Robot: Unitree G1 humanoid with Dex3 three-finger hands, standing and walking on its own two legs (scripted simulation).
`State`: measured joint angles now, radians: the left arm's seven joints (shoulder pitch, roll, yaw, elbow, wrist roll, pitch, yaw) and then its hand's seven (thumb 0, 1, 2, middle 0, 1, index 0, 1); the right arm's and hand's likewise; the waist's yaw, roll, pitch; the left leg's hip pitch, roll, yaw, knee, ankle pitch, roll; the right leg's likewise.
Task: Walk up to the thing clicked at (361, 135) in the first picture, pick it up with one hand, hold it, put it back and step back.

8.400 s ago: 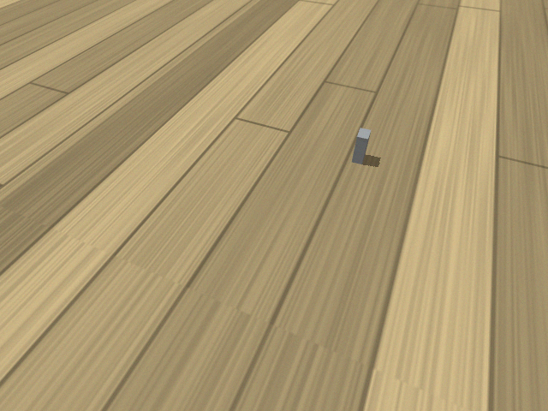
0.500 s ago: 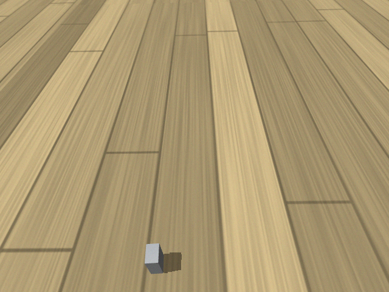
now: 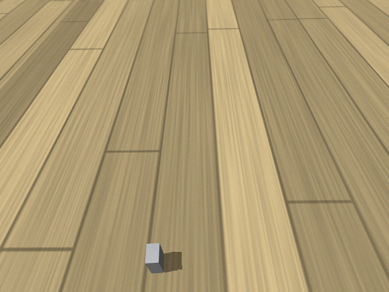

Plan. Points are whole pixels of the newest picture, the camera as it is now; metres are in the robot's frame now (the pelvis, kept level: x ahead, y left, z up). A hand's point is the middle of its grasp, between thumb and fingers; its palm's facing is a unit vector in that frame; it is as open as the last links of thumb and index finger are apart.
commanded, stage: stand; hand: left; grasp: from the side
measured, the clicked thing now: (155, 258) +0.38 +0.23 -0.70
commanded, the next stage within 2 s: go down in 0.46 s
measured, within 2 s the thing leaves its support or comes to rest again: neither
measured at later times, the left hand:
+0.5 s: hand out of the picture +0.08 +0.25 -0.16, palm faces -0.02 -0.94 -0.34, open 7.4 cm
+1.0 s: hand out of the picture +0.13 +0.28 -0.18, palm faces +0.06 -0.94 -0.34, open 14.8 cm
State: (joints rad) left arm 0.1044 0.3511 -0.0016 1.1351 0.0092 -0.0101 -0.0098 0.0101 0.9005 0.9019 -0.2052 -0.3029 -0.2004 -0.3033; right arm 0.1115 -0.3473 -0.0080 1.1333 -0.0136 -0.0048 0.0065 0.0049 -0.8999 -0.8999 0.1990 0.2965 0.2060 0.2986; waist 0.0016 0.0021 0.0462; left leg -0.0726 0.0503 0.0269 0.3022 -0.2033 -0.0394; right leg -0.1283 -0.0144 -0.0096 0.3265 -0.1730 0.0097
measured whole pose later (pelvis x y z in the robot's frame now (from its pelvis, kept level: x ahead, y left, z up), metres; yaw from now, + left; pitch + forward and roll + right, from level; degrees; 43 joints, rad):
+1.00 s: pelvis -0.02 +0.01 -0.04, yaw +1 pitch +9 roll -1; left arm 0.09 0.34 0.20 0.80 0.07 0.12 -0.05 0.01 -0.03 0.19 -0.07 -0.09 -0.08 -0.08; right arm 0.25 -0.24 -0.03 0.69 0.02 -0.07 -0.02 0.01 -0.87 -0.90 0.20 0.30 0.21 0.30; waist -0.03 0.00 -0.04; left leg -0.54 0.04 -0.01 0.77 -0.39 -0.02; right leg -0.55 -0.03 -0.02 0.73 -0.33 0.02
